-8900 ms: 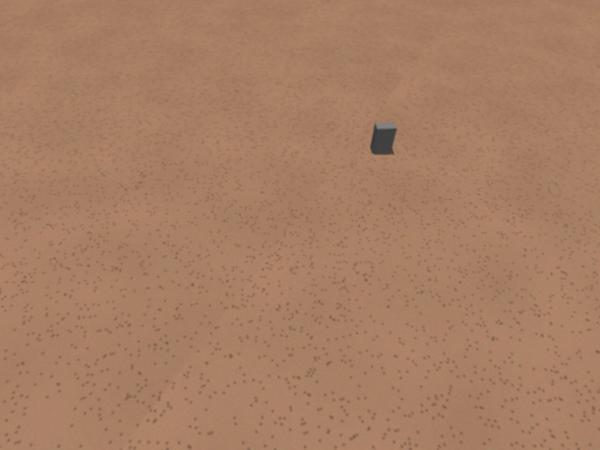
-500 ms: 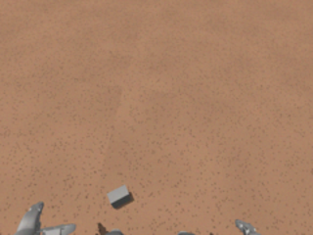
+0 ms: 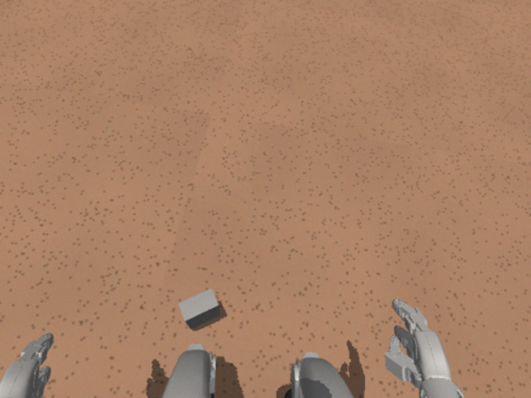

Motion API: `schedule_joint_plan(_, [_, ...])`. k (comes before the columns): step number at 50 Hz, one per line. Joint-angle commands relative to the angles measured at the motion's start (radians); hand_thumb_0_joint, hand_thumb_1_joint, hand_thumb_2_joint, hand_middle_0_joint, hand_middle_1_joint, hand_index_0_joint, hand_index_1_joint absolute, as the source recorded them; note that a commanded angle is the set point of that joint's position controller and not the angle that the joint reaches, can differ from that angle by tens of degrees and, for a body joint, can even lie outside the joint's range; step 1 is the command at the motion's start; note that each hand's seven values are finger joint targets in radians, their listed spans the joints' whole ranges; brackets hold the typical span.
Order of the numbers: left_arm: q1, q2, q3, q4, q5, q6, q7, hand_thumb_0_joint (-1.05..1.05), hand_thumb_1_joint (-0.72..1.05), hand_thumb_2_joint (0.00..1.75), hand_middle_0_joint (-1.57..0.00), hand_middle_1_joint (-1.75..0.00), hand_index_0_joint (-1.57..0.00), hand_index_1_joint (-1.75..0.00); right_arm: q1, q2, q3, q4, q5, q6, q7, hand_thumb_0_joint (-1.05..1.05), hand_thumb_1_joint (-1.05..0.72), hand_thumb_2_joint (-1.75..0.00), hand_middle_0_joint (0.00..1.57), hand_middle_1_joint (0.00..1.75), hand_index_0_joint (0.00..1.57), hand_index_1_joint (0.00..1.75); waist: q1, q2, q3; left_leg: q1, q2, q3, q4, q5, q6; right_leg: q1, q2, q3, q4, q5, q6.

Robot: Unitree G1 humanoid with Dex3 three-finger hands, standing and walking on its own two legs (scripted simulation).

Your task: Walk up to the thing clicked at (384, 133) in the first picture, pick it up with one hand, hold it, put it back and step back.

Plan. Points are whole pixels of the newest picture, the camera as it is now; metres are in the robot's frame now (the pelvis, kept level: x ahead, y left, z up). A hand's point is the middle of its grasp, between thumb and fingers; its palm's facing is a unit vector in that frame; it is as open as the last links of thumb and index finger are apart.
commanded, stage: go down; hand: left
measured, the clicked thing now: (200, 309) +0.36 +0.15 -0.60
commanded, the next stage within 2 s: none
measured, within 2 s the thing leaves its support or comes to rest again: neither
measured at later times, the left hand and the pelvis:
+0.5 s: hand (80, 330) +0.24 +0.32 -0.21, palm faces +0.11 -0.97 -0.19, open 17.4 cm; pelvis -0.04 +0.00 -0.14, yaw -2 degrees
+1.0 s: hand (82, 308) +0.29 +0.35 -0.26, palm faces +0.10 -0.99 -0.13, open 17.3 cm; pelvis -0.06 -0.01 -0.22, yaw -4 degrees
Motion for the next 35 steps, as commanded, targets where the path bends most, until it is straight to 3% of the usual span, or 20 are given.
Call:
schedule_joint_plan(1, [-0.059, 0.23, 0.129, -0.104, -0.015, -0.08, -0.014, 0.0, -0.58, 0.0, -0.1, -0.05, -0.1, -0.05, 0.022, -0.161, -0.067, -0.108, -0.002, -0.062, -0.015, 0.0, -0.92, -0.9, 0.2, 0.3, 0.2, 0.3, -0.02, 0.077, -0.225, 0.134, -0.032, 0.018, -0.078, 0.22, 0.033, -0.008, 0.027, 0.008, -0.069, 0.213, -0.037])
schedule_joint_plan(2, [-0.059, 0.199, 0.105, -0.075, -0.027, -0.104, -0.032, 0.0, -0.61, 0.0, -0.11, -0.06, -0.11, -0.06, 0.02, -0.163, -0.064, -0.104, -0.002, -0.066, -0.012, 0.0, -0.92, -0.9, 0.2, 0.3, 0.2, 0.3, -0.024, 0.064, -0.231, 0.109, -0.031, 0.01, -0.054, 0.224, 0.034, -0.037, 0.029, 0.003, -0.032, 0.21, -0.039])
schedule_joint_plan(3, [-0.091, 0.243, 0.143, -0.073, -0.028, -0.131, -0.04, 0.0, -0.59, 0.0, -0.1, -0.06, -0.11, -0.06, 0.022, -0.168, -0.066, -0.101, -0.004, -0.069, -0.01, 0.0, -0.92, -0.9, 0.2, 0.3, 0.2, 0.3, -0.007, 0.074, -0.245, 0.076, -0.035, 0.015, -0.026, 0.208, 0.037, -0.061, 0.024, 0.01, -0.008, 0.198, -0.041])
schedule_joint_plan(5, [-0.13, 0.233, 0.128, -0.072, -0.044, -0.192, -0.077, 0.0, -0.61, 0.0, -0.11, -0.07, -0.11, -0.06, 0.013, -0.173, -0.068, -0.106, -0.006, -0.081, -0.004, 0.0, -0.92, -0.9, 0.2, 0.3, 0.2, 0.3, -0.013, 0.094, -0.29, 0.04, -0.035, 0.009, 0.029, 0.206, 0.037, -0.134, 0.027, 0.012, 0.059, 0.188, -0.042])
schedule_joint_plan(8, [-0.17, 0.29, 0.193, -0.032, -0.074, -0.276, -0.123, 0.0, -0.61, 0.02, -0.1, -0.11, -0.1, -0.11, 0.011, -0.194, -0.068, -0.095, -0.003, -0.087, 0.004, 0.0, -0.92, -0.9, 0.2, 0.3, 0.2, 0.3, 0.013, 0.117, -0.382, 0.02, -0.027, -0.016, 0.094, 0.246, 0.032, -0.228, 0.025, 0.008, 0.158, 0.193, -0.047])
schedule_joint_plan(9, [-0.198, 0.285, 0.186, -0.029, -0.082, -0.302, -0.142, 0.0, -0.61, 0.01, -0.1, -0.1, -0.1, -0.09, 0.009, -0.204, -0.071, -0.094, -0.004, -0.086, 0.007, 0.0, -0.9, -0.9, 0.2, 0.3, 0.2, 0.3, 0.005, 0.124, -0.407, -0.004, -0.029, -0.02, 0.122, 0.246, 0.031, -0.254, 0.024, 0.008, 0.185, 0.189, -0.048])
schedule_joint_plan(10, [-0.197, 0.335, 0.237, -0.023, -0.088, -0.321, -0.149, 0.0, -0.61, 0.03, -0.1, -0.11, -0.09, -0.11, 0.01, -0.205, -0.067, -0.09, -0.004, -0.084, 0.009, 0.0, -0.9, -0.9, 0.2, 0.3, 0.2, 0.3, 0.029, 0.124, -0.433, -0.016, -0.028, -0.022, 0.138, 0.256, 0.031, -0.257, 0.023, 0.009, 0.203, 0.195, -0.048])
schedule_joint_plan(11, [-0.173, 0.308, 0.222, 0.016, -0.094, -0.334, -0.163, 0.0, -0.61, 0.04, -0.09, -0.11, -0.09, -0.1, 0.01, -0.202, -0.062, -0.087, -0.003, -0.081, 0.012, 0.0, -0.9, -0.9, 0.2, 0.3, 0.2, 0.3, 0.029, 0.111, -0.449, -0.028, -0.03, -0.025, 0.158, 0.278, 0.031, -0.267, 0.024, 0.007, 0.225, 0.211, -0.049])
schedule_joint_plan(13, [-0.202, 0.355, 0.266, 0.009, -0.102, -0.359, -0.183, 0.0, -0.61, 0.06, -0.09, -0.11, -0.08, -0.12, 0.007, -0.222, -0.073, -0.077, -0.005, -0.072, 0.016, 0.0, -0.9, -0.9, 0.2, 0.3, 0.2, 0.3, 0.05, 0.119, -0.505, -0.034, -0.029, -0.028, 0.191, 0.289, 0.031, -0.294, 0.025, 0.01, 0.255, 0.213, -0.052])
schedule_joint_plan(14, [-0.211, 0.341, 0.248, 0.011, -0.103, -0.367, -0.196, 0.0, -0.6, 0.06, -0.09, -0.1, -0.08, -0.11, 0.002, -0.223, -0.074, -0.076, -0.006, -0.069, 0.016, 0.0, -0.9, -0.9, 0.2, 0.3, 0.2, 0.3, 0.043, 0.131, -0.517, -0.038, -0.03, -0.027, 0.211, 0.296, 0.031, -0.318, 0.027, 0.01, 0.271, 0.214, -0.052])
schedule_joint_plan(15, [-0.223, 0.339, 0.261, 0.03, -0.116, -0.375, -0.21, 0.0, -0.61, 0.06, -0.09, -0.1, -0.08, -0.11, 0.008, -0.234, -0.078, -0.066, -0.005, -0.066, 0.021, 0.0, -0.9, -0.9, 0.2, 0.3, 0.2, 0.3, 0.044, 0.131, -0.541, -0.038, -0.029, -0.038, 0.227, 0.319, 0.028, -0.34, 0.027, 0.004, 0.297, 0.225, -0.054])
schedule_joint_plan(16, [-0.231, 0.381, 0.3, 0.031, -0.12, -0.38, -0.218, 0.0, -0.61, 0.07, -0.08, -0.11, -0.08, -0.11, 0.0, -0.24, -0.08, -0.061, -0.006, -0.063, 0.022, 0.0, -0.89, -0.9, 0.2, 0.3, 0.2, 0.3, 0.059, 0.134, -0.549, -0.054, -0.029, -0.043, 0.239, 0.305, 0.028, -0.36, 0.028, 0.002, 0.313, 0.21, -0.055])
schedule_joint_plan(22, [-0.41, 0.432, 0.329, 0.051, -0.14, -0.43, -0.268, 0.0, -0.57, 0.09, -0.07, -0.11, -0.07, -0.11, -0.007, -0.24, -0.074, -0.033, -0.005, -0.047, 0.028, 0.0, -0.89, -0.9, 0.2, 0.3, 0.2, 0.3, 0.034, 0.119, -0.538, -0.203, -0.028, -0.044, 0.316, 0.133, 0.036, -0.446, 0.03, 0.019, 0.361, 0.095, -0.053])
schedule_joint_plan(23, [-0.416, 0.454, 0.351, 0.08, -0.14, -0.435, -0.273, 0.0, -0.56, 0.09, -0.07, -0.11, -0.07, -0.11, -0.01, -0.243, -0.075, -0.031, -0.005, -0.046, 0.028, 0.0, -0.88, -0.89, 0.2, 0.3, 0.2, 0.3, 0.035, 0.109, -0.541, -0.219, -0.027, -0.047, 0.321, 0.097, 0.038, -0.46, 0.03, 0.019, 0.364, 0.066, -0.053])
schedule_joint_plan(27, [-0.521, 0.505, 0.365, 0.114, -0.151, -0.469, -0.315, 0.0, -0.52, 0.08, -0.06, -0.1, -0.06, -0.1, -0.001, -0.252, -0.065, -0.007, -0.005, -0.043, 0.024, 0.0, -0.88, -0.9, 0.2, 0.3, 0.2, 0.3, 0.031, 0.143, -0.535, -0.282, -0.025, -0.052, 0.353, 0.011, 0.034, -0.533, 0.031, 0.019, 0.409, 0.0, -0.056])
schedule_joint_plan(28, [-0.529, 0.515, 0.379, 0.145, -0.154, -0.474, -0.323, 0.0, -0.53, 0.07, -0.07, -0.09, -0.07, -0.09, 0.009, -0.257, -0.064, 0.005, -0.004, -0.042, 0.025, 0.0, -0.88, -0.89, 0.2, 0.3, 0.2, 0.3, 0.03, 0.13, -0.556, -0.279, -0.024, -0.052, 0.373, 0.042, 0.036, -0.531, 0.03, 0.017, 0.422, 0.024, -0.055])
schedule_joint_plan(31, [-0.587, 0.544, 0.387, 0.161, -0.162, -0.493, -0.353, 0.0, -0.52, 0.06, -0.07, -0.09, -0.07, -0.08, 0.001, -0.26, -0.056, 0.012, -0.006, -0.041, 0.024, 0.0, -0.88, -0.89, 0.2, 0.3, 0.2, 0.3, 0.029, 0.146, -0.546, -0.339, -0.025, -0.046, 0.401, -0.022, 0.035, -0.57, 0.032, 0.02, 0.445, -0.028, -0.057])
schedule_joint_plan(35, [-0.617, 0.592, 0.421, 0.202, -0.171, -0.504, -0.385, 0.0, -0.52, 0.04, -0.07, -0.07, -0.07, -0.06, 0.004, -0.276, -0.049, 0.02, -0.003, -0.043, 0.02, 0.0, -0.89, -0.9, 0.2, 0.3, 0.2, 0.3, 0.037, 0.151, -0.567, -0.366, -0.024, -0.05, 0.431, -0.034, 0.034, -0.616, 0.036, 0.006, 0.489, -0.037, -0.06])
